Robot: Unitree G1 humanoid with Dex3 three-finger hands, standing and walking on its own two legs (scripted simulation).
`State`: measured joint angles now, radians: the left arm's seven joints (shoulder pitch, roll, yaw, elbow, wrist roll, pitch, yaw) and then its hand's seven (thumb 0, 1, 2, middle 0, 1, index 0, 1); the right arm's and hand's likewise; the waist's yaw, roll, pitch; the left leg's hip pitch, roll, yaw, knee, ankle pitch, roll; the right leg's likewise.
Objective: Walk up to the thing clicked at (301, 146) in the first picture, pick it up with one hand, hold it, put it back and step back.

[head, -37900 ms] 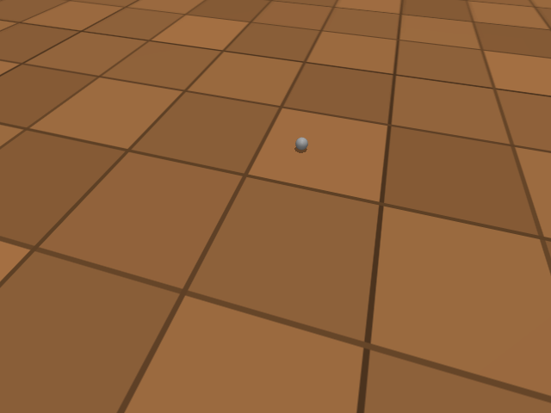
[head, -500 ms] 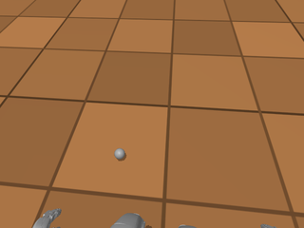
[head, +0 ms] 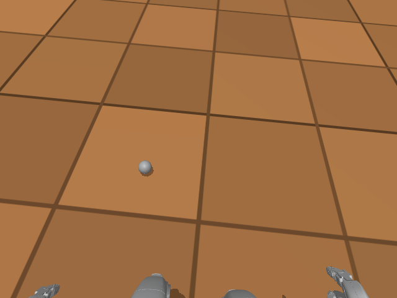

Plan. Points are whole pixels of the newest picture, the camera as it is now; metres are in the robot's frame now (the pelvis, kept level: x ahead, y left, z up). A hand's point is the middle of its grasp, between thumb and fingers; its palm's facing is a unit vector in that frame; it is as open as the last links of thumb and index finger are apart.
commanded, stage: step back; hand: left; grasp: from above
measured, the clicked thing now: (145, 167) +0.78 +0.31 -0.72
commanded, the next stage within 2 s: stand in 1.80 s
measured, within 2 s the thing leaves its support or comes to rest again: neither
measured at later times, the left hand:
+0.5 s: hand out of the picture -0.07 +0.25 -0.14, palm faces +0.10 -0.92 -0.39, open 7.4 cm
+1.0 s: hand out of the picture -0.28 +0.21 -0.12, palm faces +0.14 -0.89 -0.44, open 7.4 cm
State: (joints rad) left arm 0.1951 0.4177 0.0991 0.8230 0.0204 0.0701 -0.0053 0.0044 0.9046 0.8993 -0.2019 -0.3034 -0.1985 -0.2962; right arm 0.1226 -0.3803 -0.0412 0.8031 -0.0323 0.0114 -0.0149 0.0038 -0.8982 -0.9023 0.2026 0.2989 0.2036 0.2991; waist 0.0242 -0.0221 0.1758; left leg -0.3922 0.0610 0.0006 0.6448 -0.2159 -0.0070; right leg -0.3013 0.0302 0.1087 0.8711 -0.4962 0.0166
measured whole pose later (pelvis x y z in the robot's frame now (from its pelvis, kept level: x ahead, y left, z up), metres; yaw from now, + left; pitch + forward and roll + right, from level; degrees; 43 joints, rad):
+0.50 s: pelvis -0.18 -0.04 +0.00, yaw +6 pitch -3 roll +0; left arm 0.11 0.40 0.07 0.82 0.01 0.08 0.02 0.00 0.90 0.90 -0.20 -0.30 -0.20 -0.30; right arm 0.19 -0.36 -0.03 0.89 -0.04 0.04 0.00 0.01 -0.90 -0.90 0.20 0.30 0.20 0.30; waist 0.00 -0.03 0.17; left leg -0.31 -0.02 -0.02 0.65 -0.28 0.02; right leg -0.50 0.08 0.11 1.13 -0.53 -0.02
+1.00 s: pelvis -0.29 -0.08 +0.01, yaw +7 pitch -3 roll +1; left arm 0.27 0.39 0.08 0.94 0.04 -0.02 -0.01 0.00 0.90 0.90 -0.21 -0.30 -0.20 -0.30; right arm 0.25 -0.41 -0.06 1.00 -0.04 0.04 0.03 0.01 -0.90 -0.90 0.20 0.30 0.20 0.30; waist 0.04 0.04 0.07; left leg -0.32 -0.02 -0.07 0.72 -0.46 -0.01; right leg -0.23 -0.03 -0.04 0.62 -0.35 -0.02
